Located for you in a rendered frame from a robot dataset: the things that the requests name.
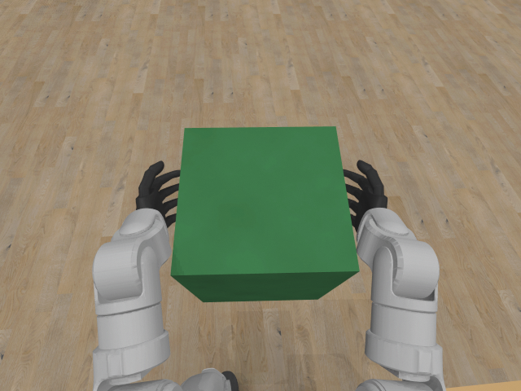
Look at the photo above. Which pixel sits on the left robot thigh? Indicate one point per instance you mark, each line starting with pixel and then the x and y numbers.
pixel 208 381

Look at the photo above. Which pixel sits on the left robot shin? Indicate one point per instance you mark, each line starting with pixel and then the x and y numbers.
pixel 212 370

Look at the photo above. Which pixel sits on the robot right forearm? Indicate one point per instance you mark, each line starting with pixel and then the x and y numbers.
pixel 404 291

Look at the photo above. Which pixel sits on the robot right hand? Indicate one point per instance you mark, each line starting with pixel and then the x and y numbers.
pixel 372 194

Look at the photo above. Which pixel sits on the robot left forearm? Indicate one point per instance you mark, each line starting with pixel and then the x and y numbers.
pixel 127 296

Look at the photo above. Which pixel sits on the carton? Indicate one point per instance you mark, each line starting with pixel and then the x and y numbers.
pixel 262 214

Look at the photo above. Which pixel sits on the robot left hand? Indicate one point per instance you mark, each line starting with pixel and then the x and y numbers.
pixel 149 195

